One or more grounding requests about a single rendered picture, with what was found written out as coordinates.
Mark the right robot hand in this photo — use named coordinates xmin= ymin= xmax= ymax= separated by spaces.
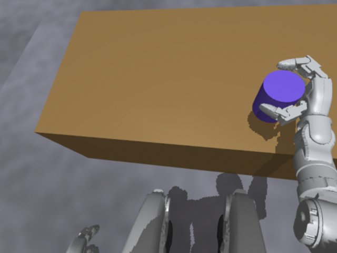
xmin=259 ymin=55 xmax=333 ymax=126

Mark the right robot arm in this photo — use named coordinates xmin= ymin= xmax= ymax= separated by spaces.
xmin=293 ymin=114 xmax=337 ymax=253

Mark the can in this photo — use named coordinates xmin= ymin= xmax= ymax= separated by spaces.
xmin=252 ymin=70 xmax=305 ymax=123

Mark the left robot hand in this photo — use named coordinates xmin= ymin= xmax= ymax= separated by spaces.
xmin=66 ymin=225 xmax=100 ymax=253

